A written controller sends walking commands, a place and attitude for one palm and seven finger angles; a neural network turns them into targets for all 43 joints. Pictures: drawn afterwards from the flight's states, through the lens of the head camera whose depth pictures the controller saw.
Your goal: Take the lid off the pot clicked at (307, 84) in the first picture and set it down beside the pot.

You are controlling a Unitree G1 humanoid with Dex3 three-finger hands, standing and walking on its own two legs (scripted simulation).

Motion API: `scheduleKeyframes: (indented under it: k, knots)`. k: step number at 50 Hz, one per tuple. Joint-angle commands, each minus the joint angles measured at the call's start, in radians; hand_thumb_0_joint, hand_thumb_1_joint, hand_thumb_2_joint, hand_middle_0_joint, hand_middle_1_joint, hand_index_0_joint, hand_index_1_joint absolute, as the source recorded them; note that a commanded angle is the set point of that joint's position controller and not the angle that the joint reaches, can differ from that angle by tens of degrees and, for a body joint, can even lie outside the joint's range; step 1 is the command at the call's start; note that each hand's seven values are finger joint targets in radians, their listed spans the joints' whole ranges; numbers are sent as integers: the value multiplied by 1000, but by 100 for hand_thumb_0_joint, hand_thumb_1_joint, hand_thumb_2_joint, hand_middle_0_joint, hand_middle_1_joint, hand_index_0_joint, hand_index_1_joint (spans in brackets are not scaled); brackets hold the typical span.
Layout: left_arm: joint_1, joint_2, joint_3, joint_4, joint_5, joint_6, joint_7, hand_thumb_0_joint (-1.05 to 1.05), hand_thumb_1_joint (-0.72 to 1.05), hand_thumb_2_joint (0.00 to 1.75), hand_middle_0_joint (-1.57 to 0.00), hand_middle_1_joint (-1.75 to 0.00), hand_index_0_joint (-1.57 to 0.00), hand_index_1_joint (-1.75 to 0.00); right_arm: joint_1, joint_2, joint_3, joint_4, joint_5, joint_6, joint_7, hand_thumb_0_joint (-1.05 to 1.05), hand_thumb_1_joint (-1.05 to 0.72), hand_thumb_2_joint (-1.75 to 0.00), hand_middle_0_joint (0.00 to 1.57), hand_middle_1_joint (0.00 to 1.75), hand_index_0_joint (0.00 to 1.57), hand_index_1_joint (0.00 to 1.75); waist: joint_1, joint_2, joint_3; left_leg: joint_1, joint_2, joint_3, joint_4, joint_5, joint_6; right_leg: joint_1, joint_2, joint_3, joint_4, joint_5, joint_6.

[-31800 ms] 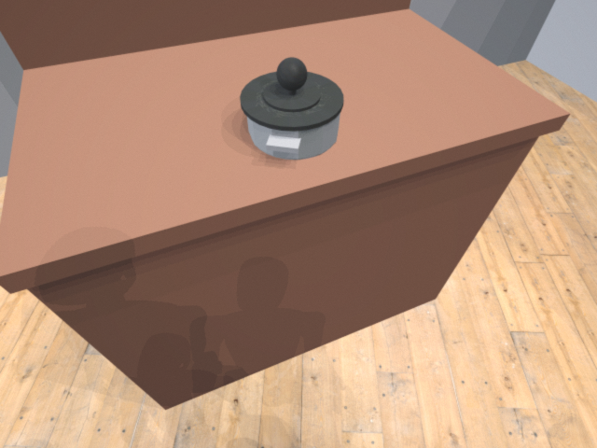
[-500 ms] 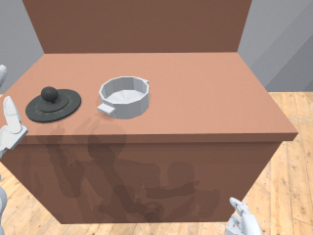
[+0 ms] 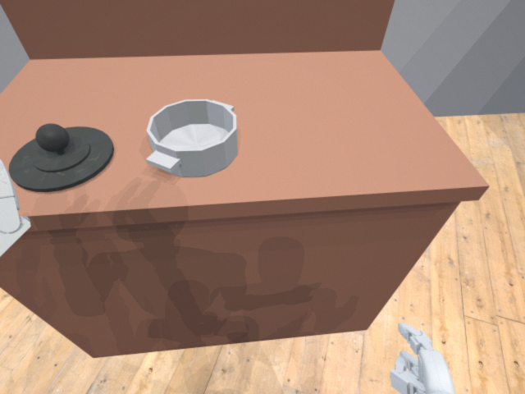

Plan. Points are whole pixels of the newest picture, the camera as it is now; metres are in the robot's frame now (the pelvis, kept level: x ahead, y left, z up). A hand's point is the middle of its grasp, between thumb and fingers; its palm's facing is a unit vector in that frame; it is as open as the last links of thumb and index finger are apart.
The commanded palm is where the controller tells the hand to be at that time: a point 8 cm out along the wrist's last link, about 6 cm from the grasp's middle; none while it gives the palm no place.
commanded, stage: step back with the hand held close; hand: left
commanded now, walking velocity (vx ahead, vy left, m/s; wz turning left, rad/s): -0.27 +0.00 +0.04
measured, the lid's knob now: (52, 137) +0.49 +0.42 +0.12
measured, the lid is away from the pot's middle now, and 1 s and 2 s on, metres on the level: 0.25 0.25 0.25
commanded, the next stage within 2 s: stop stepping back and stand still in 0.74 s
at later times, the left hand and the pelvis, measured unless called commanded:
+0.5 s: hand out of the picture +0.10 +0.23 +0.27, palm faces +0.53 -0.78 -0.35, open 7.4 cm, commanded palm +0.03 +0.29 +0.28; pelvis -0.09 +0.01 -0.02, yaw +1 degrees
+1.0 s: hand out of the picture -0.03 +0.23 +0.26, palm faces +0.46 -0.79 -0.41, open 7.4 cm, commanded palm -0.10 +0.29 +0.28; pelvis -0.23 +0.00 -0.02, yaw +0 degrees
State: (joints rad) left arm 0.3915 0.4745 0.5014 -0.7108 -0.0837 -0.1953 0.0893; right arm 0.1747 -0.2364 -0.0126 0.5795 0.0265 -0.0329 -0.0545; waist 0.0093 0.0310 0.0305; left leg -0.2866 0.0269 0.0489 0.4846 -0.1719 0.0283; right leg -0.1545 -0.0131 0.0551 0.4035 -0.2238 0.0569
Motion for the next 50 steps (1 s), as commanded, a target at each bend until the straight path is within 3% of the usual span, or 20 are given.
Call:
scheduleKeyframes:
  k: [1,9,19,25,27,29,31,32,34,36,38,39,40,41,42,43,44,46,48,50]
  knots:
    - [21,206,174,-254,-11,-69,30,0,90,90,-20,-30,-20,-30,-80,-110,-43,-180,-3,-47,2,0,-90,-90,20,30,20,30,14,123,-234,152,127,-105,-82,375,14,-28,2,-59,58,198,-41]
    - [-37,193,193,-216,-4,-103,68,0,90,90,-20,-30,-20,-30,-36,-106,-50,-159,6,-98,-6,0,-90,-90,20,30,20,30,-18,108,-123,-96,123,-144,-144,-288,9,-74,-7,-25,48,-76,-66]
    - [-144,166,124,-130,17,-96,92,0,90,90,-20,-30,-20,-30,-18,-104,-43,-116,2,-118,-18,0,-90,-90,20,30,20,30,-40,-54,-58,46,60,-135,100,-292,-11,-406,-104,49,-103,-295,-105]
    - [-164,196,175,-244,-2,-102,95,0,90,90,-20,-30,-20,-30,-55,-103,-47,-163,-6,-120,-25,0,-90,-90,20,30,20,30,-21,271,-144,-287,236,-336,-340,-557,49,-64,91,-96,425,-264,-55]
    - [-117,199,188,-230,-10,-102,88,0,90,90,-20,-30,-20,-30,-44,-91,-58,-152,-12,-121,-10,0,-90,-90,20,30,20,30,-16,213,-186,-296,225,-262,-282,-468,53,-9,87,-87,425,-262,-68]
    - [-81,219,201,-230,-15,-96,86,0,90,90,-20,-30,-20,-30,-61,-80,-56,-153,-4,-114,-3,0,-90,-90,20,30,20,30,-11,124,-161,-296,158,-176,-162,-460,17,-9,22,-71,196,-254,-103]
    - [-104,243,183,-244,-4,-106,88,0,90,90,-20,-30,-20,-30,-32,-65,-53,-117,-12,-102,-1,0,-90,-90,20,30,20,30,-26,-109,-104,-72,-20,-58,370,-287,-69,-372,-285,338,-241,-387,-220]
    - [-128,262,198,-233,6,-96,93,0,90,90,-20,-30,-20,-30,-39,-67,-60,-86,-18,-94,8,0,-90,-90,20,30,20,30,-1,-215,-109,-83,-28,-85,635,-307,-64,-433,-391,390,-289,-323,-255]
    - [-141,191,150,-150,11,-59,82,0,90,90,-20,-30,-20,-30,-12,-49,-42,-91,-11,-86,10,0,-90,-90,20,30,20,30,-35,-247,-99,-53,18,-114,655,-308,-44,-436,-305,203,-196,-216,-201]
    - [-211,197,141,-133,20,-69,77,0,90,90,-20,-30,-20,-30,-36,-68,-34,-93,-9,-98,-5,0,-90,-90,20,30,20,30,-38,-231,-13,-5,39,-110,323,-303,-31,-403,-229,118,-96,-29,-167]
    - [-226,179,128,-128,8,-92,80,0,90,90,-20,-30,-20,-30,-19,-104,-37,-72,-11,-115,-19,0,-90,-90,20,30,20,30,-52,-3,-5,-5,78,-140,-83,-178,4,-312,-111,47,124,57,-99]
    - [-232,181,144,-160,0,-114,85,0,90,90,-20,-30,-20,-30,-29,-129,-45,-90,-17,-128,-21,0,-90,-90,20,30,20,30,-48,245,-16,-111,260,-343,-174,-71,90,-290,5,-29,360,-49,-39]
    - [-255,190,147,-190,-4,-123,85,0,90,90,-20,-30,-20,-30,-38,-114,-56,-96,-28,-138,-16,0,-90,-90,20,30,20,30,-55,326,-49,-139,366,-424,-217,76,139,-321,67,-12,590,-291,-29]
    - [-219,180,161,-151,-24,-124,75,0,90,90,-20,-30,-20,-30,-9,-87,-62,-75,-20,-153,5,0,-90,-90,20,30,20,30,-58,260,-150,-142,378,-404,-249,-76,139,-294,90,48,789,-331,-46]
    - [-62,-212,-366,689,60,137,-56,0,90,90,-20,-30,-20,-30,15,-287,-97,139,-23,-141,27,0,-90,-90,20,30,20,30,-177,311,-90,-146,269,-442,67,648,98,-493,55,115,918,-267,-35]
    - [-506,313,180,-612,-56,-25,25,0,90,90,-20,-30,-20,-30,-115,-61,-92,-163,17,-147,47,0,-90,-90,20,30,20,30,-12,64,-259,3,329,-279,-147,182,121,-317,114,96,881,-324,3]
    - [-205,390,319,-372,-31,-77,58,0,90,90,-20,-30,-20,-30,-21,-108,-100,-122,-4,-162,24,0,-90,-90,20,30,20,30,-31,38,-254,-69,283,-302,-114,-67,133,-310,77,20,840,-298,-19]
    - [30,245,241,-468,-47,-58,60,0,90,90,-20,-30,-20,-30,-66,-55,-61,-153,-7,-140,49,0,-90,-90,20,30,20,30,-8,259,-225,-142,245,-275,-240,-372,105,-226,61,-9,688,-243,-42]
    - [8,237,215,-526,-27,-60,78,0,90,90,-20,-30,-20,-30,-92,-52,-44,-152,-14,-143,48,0,-90,-90,20,30,20,30,9,426,-208,-238,205,-189,-306,-544,22,9,58,-106,377,-293,-71]
    - [9,260,226,-435,4,-45,86,0,90,90,-20,-30,-20,-30,-43,-48,-39,-141,-18,-125,31,0,-90,-90,20,30,20,30,-4,146,-190,-277,74,-78,-127,-521,-32,175,50,-106,55,-263,-98]
